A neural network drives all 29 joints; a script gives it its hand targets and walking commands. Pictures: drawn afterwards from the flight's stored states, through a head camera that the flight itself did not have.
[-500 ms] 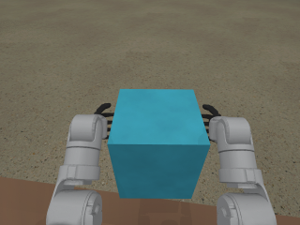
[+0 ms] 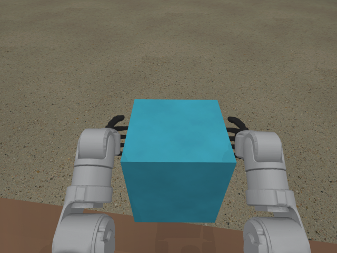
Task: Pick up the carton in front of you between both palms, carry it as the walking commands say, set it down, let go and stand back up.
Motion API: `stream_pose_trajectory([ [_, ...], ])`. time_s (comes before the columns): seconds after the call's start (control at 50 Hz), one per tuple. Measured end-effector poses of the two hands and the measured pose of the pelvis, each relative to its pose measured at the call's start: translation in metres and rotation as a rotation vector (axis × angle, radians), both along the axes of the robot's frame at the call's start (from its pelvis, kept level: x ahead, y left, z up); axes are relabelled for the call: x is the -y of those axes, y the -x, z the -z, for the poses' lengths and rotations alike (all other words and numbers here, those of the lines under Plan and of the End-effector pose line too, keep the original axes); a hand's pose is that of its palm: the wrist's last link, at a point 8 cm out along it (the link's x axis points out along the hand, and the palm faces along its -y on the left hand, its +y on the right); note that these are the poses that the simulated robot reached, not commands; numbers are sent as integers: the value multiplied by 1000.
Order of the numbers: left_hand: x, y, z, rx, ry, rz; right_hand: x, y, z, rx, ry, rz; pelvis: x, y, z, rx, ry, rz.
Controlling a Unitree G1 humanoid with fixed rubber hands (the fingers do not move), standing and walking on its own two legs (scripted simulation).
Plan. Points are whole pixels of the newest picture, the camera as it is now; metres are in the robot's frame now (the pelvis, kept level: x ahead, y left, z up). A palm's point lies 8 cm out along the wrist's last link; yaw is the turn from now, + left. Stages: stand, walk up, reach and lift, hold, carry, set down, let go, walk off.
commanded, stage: carry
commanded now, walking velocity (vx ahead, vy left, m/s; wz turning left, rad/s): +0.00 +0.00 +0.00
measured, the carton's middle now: (175, 161) +0.35 +0.00 +0.05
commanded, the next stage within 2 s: none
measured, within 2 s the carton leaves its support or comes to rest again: neither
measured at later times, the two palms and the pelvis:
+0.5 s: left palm (110, 140) +0.35 +0.15 +0.13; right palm (240, 142) +0.35 -0.15 +0.13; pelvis +0.00 +0.00 +0.00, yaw +0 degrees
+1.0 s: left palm (128, 117) +0.46 +0.13 +0.10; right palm (234, 114) +0.48 -0.17 +0.11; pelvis +0.12 -0.03 -0.01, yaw -1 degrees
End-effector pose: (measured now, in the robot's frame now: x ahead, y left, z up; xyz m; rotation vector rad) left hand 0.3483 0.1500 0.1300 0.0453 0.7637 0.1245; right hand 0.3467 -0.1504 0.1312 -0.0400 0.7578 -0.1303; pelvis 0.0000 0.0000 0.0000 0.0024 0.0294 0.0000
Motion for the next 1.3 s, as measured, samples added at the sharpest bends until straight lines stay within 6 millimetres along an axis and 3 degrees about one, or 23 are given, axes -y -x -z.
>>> stream_pose_trajectory([
  [0.54,-1,-1,0,0,1,-2,-1,-1,0,0,0,-1,-1,-2,0,-1,0,-1],
  [0.68,3,-15,-2,3,-2,1,3,-13,1,2,-3,2,3,-21,1,-13,7,6],
  [0.76,16,-40,-3,0,-8,11,15,-32,4,1,-5,8,12,-41,2,-25,19,8],
  [0.86,30,-72,8,2,-16,6,30,-71,12,2,-15,5,24,-71,11,-47,12,1],
  [1.0,19,-114,26,-25,-12,-32,19,-131,22,-25,-19,-25,25,-116,7,-58,-6,11],
  [1.12,-4,-183,27,16,14,-58,-4,-200,23,16,-29,-20,10,-180,12,-63,11,7],
  [1.2,-19,-242,41,49,29,-34,-19,-249,35,49,-14,5,-8,-232,35,-52,21,19],
  [1.3,-18,-293,70,-48,43,13,-18,-281,66,-47,10,50,-20,-277,31,-58,28,27],
])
